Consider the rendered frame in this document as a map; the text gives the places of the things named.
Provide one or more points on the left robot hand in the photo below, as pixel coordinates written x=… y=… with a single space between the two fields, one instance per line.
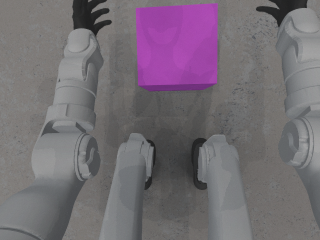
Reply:
x=84 y=19

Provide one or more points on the carton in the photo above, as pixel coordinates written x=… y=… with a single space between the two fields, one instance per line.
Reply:
x=177 y=47

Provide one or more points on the robot left forearm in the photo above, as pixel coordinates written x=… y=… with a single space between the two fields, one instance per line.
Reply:
x=76 y=87

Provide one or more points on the robot left foot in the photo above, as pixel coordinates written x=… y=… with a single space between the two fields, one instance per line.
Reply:
x=149 y=182

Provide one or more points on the right robot upper arm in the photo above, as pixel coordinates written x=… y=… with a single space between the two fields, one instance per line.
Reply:
x=299 y=146

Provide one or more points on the robot right forearm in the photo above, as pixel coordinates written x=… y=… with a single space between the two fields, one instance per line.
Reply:
x=298 y=43

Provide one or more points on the right robot shin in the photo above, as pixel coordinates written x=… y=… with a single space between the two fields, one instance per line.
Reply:
x=218 y=138

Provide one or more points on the left robot upper arm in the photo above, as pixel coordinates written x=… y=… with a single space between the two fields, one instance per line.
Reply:
x=62 y=162

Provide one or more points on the right robot hand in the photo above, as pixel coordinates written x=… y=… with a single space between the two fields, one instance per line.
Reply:
x=285 y=6

